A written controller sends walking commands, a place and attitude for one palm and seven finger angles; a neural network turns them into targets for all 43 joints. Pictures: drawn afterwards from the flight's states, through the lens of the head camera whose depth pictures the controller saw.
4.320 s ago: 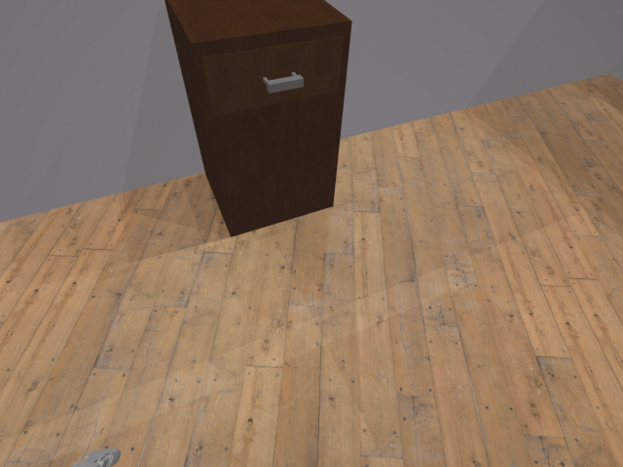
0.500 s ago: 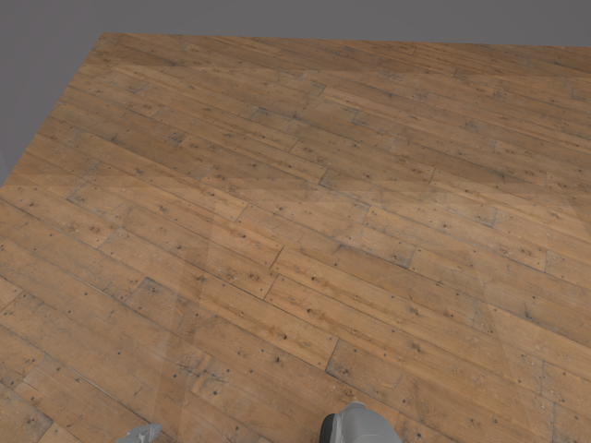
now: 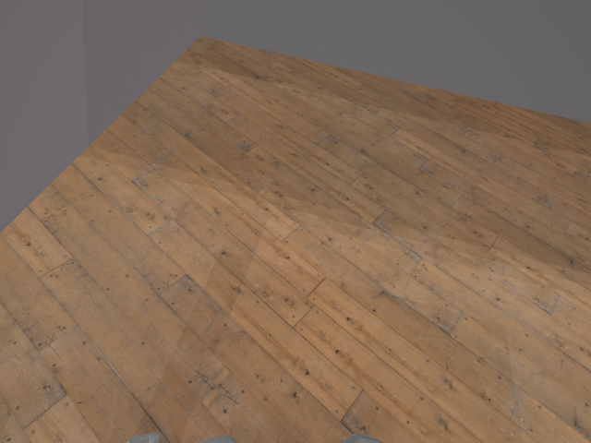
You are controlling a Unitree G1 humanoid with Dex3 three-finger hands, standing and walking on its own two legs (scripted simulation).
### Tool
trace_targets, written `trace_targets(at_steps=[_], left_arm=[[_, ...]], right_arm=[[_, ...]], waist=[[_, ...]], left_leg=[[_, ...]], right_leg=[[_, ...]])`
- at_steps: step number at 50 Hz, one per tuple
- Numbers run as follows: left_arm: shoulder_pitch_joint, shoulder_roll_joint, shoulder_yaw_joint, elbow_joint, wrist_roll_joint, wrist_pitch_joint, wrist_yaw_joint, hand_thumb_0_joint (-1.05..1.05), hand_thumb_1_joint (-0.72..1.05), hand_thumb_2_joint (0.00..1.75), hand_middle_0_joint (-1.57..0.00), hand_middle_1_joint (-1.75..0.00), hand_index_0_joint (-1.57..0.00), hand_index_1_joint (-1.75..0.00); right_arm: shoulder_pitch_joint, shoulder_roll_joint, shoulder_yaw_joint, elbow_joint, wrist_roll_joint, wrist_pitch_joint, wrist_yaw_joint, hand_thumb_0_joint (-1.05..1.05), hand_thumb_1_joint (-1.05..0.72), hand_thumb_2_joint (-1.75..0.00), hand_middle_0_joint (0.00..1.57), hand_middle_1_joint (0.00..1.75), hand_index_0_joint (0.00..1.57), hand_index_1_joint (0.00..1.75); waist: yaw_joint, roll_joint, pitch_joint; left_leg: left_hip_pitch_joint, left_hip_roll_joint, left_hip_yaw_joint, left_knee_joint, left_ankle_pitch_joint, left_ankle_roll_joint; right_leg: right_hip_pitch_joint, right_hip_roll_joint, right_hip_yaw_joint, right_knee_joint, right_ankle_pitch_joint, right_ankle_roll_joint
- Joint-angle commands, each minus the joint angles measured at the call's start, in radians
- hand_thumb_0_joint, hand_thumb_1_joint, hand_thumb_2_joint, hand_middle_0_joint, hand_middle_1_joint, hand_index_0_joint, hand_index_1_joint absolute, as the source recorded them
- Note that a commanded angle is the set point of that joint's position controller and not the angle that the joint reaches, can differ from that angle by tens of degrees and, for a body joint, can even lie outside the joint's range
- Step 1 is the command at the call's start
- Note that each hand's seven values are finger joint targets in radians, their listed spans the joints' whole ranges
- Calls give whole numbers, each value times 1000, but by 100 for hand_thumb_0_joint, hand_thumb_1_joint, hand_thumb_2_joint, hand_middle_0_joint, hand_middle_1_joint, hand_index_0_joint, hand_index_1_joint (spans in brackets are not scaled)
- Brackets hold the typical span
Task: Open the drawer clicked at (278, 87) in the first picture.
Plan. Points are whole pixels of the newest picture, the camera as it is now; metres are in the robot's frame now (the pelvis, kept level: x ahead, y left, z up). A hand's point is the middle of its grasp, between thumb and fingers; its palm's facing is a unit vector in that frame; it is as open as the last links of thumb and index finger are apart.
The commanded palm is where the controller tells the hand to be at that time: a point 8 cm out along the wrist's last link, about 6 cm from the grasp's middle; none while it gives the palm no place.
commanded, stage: turn to face it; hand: left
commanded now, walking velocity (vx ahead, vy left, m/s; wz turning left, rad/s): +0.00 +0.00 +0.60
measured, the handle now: out of the picture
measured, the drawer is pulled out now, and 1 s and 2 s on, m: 0.00 0.00 0.00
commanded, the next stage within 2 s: none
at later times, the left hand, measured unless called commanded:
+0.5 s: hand out of the picture +0.04 +0.18 -0.13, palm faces +0.30 -0.91 -0.28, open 7.4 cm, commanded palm none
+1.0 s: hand out of the picture -0.17 +0.16 -0.17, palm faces +0.61 -0.75 -0.26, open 7.4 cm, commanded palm none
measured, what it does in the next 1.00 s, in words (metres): steps on the spot, turning left: right foot, then left foot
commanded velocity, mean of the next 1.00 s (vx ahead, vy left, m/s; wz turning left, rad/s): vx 0.00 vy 0.00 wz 0.60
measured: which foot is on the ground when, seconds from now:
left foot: down 0.00-0.50, up 0.52-0.90, down 0.92-1.00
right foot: up 0.00-0.48, down 0.50-0.92, up 0.94-1.00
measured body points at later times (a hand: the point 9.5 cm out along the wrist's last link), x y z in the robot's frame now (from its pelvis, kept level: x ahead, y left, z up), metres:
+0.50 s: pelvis -0.02 -0.05 +0.01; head +0.01 -0.06 +0.46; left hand +0.02 +0.23 -0.11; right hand +0.12 -0.28 -0.13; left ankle +0.04 +0.08 -0.71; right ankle +0.01 -0.17 -0.72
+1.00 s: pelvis -0.06 -0.04 +0.01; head -0.04 +0.00 +0.46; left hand -0.20 +0.19 -0.15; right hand +0.19 -0.19 -0.11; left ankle -0.13 +0.04 -0.72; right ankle +0.00 -0.17 -0.67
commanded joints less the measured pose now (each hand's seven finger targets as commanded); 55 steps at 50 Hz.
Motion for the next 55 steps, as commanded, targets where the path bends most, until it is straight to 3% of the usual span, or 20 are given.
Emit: trace_targets(at_steps=[1,4,16,22,23,24,25,26,27,29,30,39,41,44,45,46,47,48,51,55], left_arm=[[-33,75,36,-101,5,-36,-12,0,90,90,-20,-30,-20,-30],[25,95,37,-66,-1,-33,-13,0,90,90,-20,-30,-20,-30],[-28,122,29,-110,-10,-27,0,0,90,90,-20,-30,-20,-30],[116,133,30,-103,-17,-33,7,0,90,90,-20,-30,-20,-30],[175,151,37,-95,-14,-37,9,0,90,90,-20,-30,-20,-30],[203,233,51,-106,5,-50,16,0,90,90,-20,-30,-20,-30],[134,301,50,-140,10,-47,16,0,90,90,-20,-30,-20,-30],[56,276,46,-169,-2,-48,21,0,90,90,-20,-30,-20,-30],[-11,241,38,-179,-1,-53,18,0,90,90,-20,-30,-20,-30],[-70,174,15,-184,-1,-61,14,0,90,90,-20,-30,-20,-30],[-51,167,11,-180,0,-68,13,0,90,90,-20,-30,-20,-30],[136,237,31,-100,12,-61,10,0,90,90,-20,-30,-20,-30],[151,260,40,-92,13,-56,7,0,90,90,-20,-30,-20,-30],[130,252,44,-80,2,-47,2,0,90,90,-20,-30,-20,-30],[132,228,44,-92,-7,-41,-2,0,90,90,-20,-30,-20,-30],[107,162,33,-137,-12,-39,-12,0,90,90,-20,-30,-20,-30],[27,148,15,-173,0,-30,-8,0,90,90,-20,-30,-20,-30],[-13,144,21,-163,0,-23,2,0,90,90,-20,-30,-20,-30],[14,158,30,-118,-5,-28,-13,0,90,90,-20,-30,-20,-30],[34,161,28,-108,-5,-22,-11,0,90,90,-20,-30,-20,-30]], right_arm=[[22,-196,-32,-67,-1,-26,-28,0,-90,-90,20,30,20,30],[1,-191,-27,-77,9,-36,-31,0,-90,-90,20,30,20,30],[5,-255,-55,-83,4,-4,-15,0,-90,-90,20,30,20,30],[-100,-259,-67,-127,3,18,-3,0,-90,-90,20,30,20,30],[-126,-243,-66,-141,8,23,1,0,-90,-90,20,30,20,30],[-116,-177,-59,-154,17,27,6,0,-90,-90,20,30,20,30],[-102,-137,-53,-179,10,23,5,0,-90,-90,20,30,20,30],[-122,-205,-63,-174,-3,30,8,0,-90,-90,20,30,20,30],[-113,-194,-65,-151,-3,38,15,0,-90,-90,20,30,20,30],[-51,-175,-59,-108,0,44,27,0,-90,-90,20,30,20,30],[-40,-166,-53,-100,1,44,29,0,-90,-90,20,30,20,30],[-203,-142,-23,-133,15,34,28,0,-90,-90,20,30,20,30],[-191,-137,-15,-130,19,25,25,0,-90,-90,20,30,20,30],[-104,-161,-19,-113,18,11,19,0,-90,-90,20,30,20,30],[-48,-219,-35,-102,14,1,18,0,-90,-90,20,30,20,30],[7,-337,-65,-100,8,-6,12,0,-90,-90,20,30,20,30],[75,-378,-73,-72,13,0,4,0,-90,-90,20,30,20,30],[85,-345,-67,-56,13,-5,-9,0,-90,-90,20,30,20,30],[-78,-265,-38,-103,8,-9,-19,0,-90,-90,20,30,20,30],[-89,-261,-36,-114,9,-10,-16,0,-90,-90,20,30,20,30]], waist=[[5,207,-96],[14,175,-140],[-24,183,-120],[40,211,-121],[73,170,-114],[87,-64,-107],[70,-284,-52],[48,-199,-33],[11,-167,6],[-34,-97,27],[-26,-111,14],[83,-159,-57],[92,-187,-97],[43,-145,-138],[6,-20,-177],[-31,314,-182],[-66,308,-172],[-70,334,-181],[2,218,-93],[11,177,-91]], left_leg=[[190,250,-410,-447,274,83],[259,186,-307,-421,449,74],[261,169,-494,-432,312,122],[31,90,-532,-415,139,68],[-84,44,-496,-369,39,25],[-246,-74,-365,-122,-89,-52],[-336,-168,-194,174,-191,-111],[-251,-94,-234,322,-169,-92],[-218,-78,-218,410,-107,-94],[-199,-52,-175,491,4,-113],[-201,-48,-153,494,27,-126],[-108,-26,-60,112,-125,-141],[-39,-41,-28,10,-132,-129],[139,-49,-12,-274,55,-106],[322,15,-86,-373,225,-76],[482,285,-437,-381,599,46],[458,383,-483,-372,795,142],[419,329,-462,-357,787,138],[286,191,-324,-377,621,87],[267,161,-345,-407,514,96]], right_leg=[[-239,11,199,323,85,26],[-190,20,199,266,145,45],[-77,70,220,-13,42,48],[227,123,191,-329,127,9],[356,99,194,-479,193,-5],[445,-109,415,-690,37,-75],[324,-360,652,-773,-66,-173],[143,-356,594,-777,-58,-185],[78,-278,520,-758,-6,-163],[87,-176,310,-678,204,-129],[138,-160,254,-649,292,-127],[352,-249,181,-549,569,-175],[375,-254,158,-498,665,-170],[326,-223,70,-355,651,-94],[183,-191,30,-212,529,-39],[-132,-52,-1,0,14,46],[-216,-21,92,157,-176,52],[-211,-21,170,223,-131,45],[-166,-6,194,258,53,52],[-116,18,198,169,90,62]])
